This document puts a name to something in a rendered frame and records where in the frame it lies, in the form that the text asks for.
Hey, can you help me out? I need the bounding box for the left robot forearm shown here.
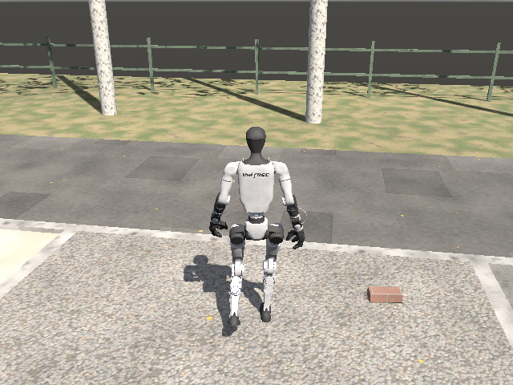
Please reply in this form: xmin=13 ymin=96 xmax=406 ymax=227
xmin=211 ymin=193 xmax=226 ymax=224

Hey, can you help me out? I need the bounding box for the right robot shin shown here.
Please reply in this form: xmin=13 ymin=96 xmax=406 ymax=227
xmin=263 ymin=261 xmax=277 ymax=312

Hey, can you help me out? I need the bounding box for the robot left upper arm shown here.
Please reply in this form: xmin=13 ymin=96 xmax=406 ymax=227
xmin=217 ymin=161 xmax=240 ymax=205

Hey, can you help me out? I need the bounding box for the robot left hand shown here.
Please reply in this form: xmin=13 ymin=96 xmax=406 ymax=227
xmin=209 ymin=221 xmax=228 ymax=237

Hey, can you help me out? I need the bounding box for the robot right hand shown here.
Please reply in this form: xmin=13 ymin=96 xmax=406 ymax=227
xmin=286 ymin=229 xmax=305 ymax=249

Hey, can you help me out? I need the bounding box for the robot torso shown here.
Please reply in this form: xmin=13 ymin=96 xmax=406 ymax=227
xmin=237 ymin=157 xmax=275 ymax=241

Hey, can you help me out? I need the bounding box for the right robot forearm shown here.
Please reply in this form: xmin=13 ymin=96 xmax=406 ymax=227
xmin=287 ymin=195 xmax=303 ymax=232

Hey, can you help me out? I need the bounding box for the robot right upper arm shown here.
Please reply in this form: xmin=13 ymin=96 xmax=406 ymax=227
xmin=273 ymin=161 xmax=295 ymax=206

